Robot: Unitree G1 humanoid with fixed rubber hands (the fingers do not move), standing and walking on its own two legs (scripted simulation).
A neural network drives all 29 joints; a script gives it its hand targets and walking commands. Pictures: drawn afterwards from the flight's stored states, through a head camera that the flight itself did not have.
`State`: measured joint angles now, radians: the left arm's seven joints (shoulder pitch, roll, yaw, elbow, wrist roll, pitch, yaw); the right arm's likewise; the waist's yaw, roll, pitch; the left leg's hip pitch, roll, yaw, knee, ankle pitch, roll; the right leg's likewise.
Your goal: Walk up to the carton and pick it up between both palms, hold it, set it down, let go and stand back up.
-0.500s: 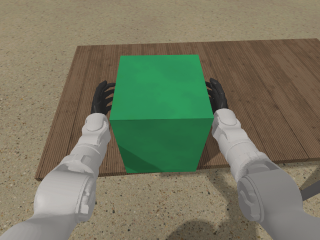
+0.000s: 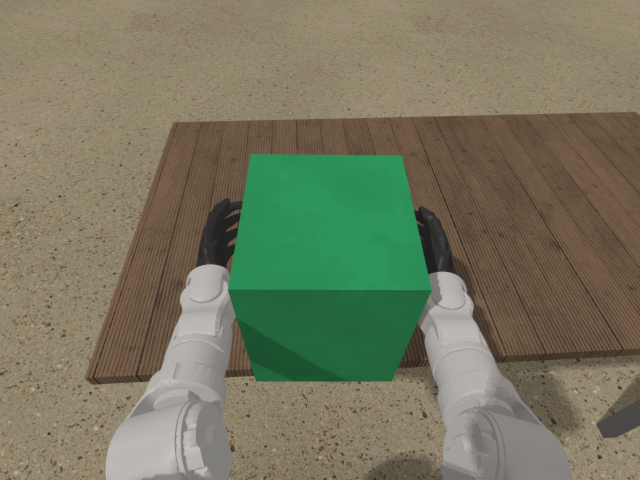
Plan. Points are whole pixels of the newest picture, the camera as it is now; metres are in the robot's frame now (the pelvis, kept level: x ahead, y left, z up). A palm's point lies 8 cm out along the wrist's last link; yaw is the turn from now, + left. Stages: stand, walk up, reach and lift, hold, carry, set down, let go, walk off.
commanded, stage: reach and lift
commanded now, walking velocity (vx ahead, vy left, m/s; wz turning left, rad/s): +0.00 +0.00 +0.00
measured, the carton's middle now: (325, 274) +0.39 +0.03 +0.03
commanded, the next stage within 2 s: none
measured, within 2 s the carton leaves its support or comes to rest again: leaves its support in 1.20 s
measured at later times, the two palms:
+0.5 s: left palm (215, 259) +0.38 +0.18 +0.07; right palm (434, 267) +0.39 -0.11 +0.06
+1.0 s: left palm (214, 260) +0.38 +0.18 +0.07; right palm (434, 267) +0.39 -0.11 +0.06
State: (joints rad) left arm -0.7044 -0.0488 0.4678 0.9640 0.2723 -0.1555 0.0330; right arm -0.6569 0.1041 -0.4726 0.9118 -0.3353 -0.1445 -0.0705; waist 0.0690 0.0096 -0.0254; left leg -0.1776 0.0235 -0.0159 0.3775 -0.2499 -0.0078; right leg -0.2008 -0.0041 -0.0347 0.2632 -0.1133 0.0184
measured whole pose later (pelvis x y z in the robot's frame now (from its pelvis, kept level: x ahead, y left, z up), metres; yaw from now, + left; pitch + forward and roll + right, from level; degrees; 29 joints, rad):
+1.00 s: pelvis +0.01 +0.00 +0.00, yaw +1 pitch +2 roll -2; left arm -0.63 -0.11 0.44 0.71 0.32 0.00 0.02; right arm -0.60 0.11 -0.43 0.85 -0.29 -0.18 -0.06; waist 0.06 -0.02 0.02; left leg -0.14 0.02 -0.02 0.34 -0.24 0.00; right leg -0.15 -0.01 -0.05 0.22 -0.10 0.02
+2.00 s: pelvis -0.01 -0.01 +0.00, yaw +1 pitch -1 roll -1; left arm -0.70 -0.06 0.34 0.62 0.25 0.15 0.05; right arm -0.67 0.01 -0.19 0.88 -0.06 -0.15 -0.16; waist 0.01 -0.03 -0.01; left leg -0.09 0.03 -0.03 0.32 -0.21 -0.01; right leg -0.11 0.00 -0.06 0.21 -0.08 0.01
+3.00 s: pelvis -0.03 -0.01 +0.00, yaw +2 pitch -8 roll -1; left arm -0.75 -0.02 0.34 0.26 0.29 0.68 0.02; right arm -0.78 -0.04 -0.05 0.62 0.19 0.33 -0.21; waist -0.10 -0.05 0.00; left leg -0.02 0.03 -0.04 0.38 -0.22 -0.02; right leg -0.03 0.00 -0.07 0.27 -0.10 0.01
